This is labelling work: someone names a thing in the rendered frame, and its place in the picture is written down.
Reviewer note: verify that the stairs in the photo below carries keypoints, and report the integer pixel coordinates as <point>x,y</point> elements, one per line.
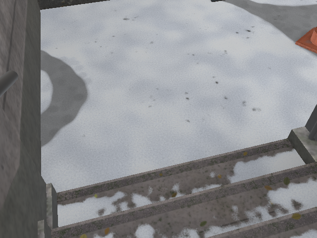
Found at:
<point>263,191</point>

